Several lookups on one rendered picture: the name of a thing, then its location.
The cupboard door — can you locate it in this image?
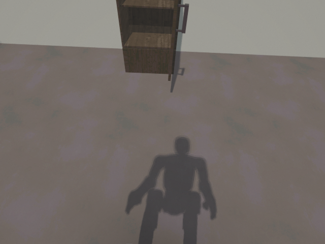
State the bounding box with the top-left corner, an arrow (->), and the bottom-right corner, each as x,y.
168,0 -> 179,81

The handle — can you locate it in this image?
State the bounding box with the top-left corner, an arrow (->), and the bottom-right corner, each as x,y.
175,4 -> 189,33

